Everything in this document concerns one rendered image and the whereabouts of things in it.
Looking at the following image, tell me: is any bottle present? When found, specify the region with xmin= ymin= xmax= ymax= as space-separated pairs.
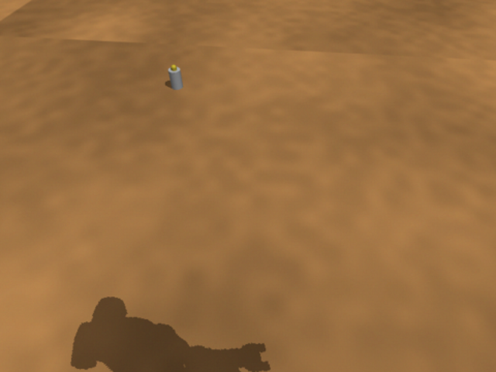
xmin=168 ymin=64 xmax=183 ymax=90

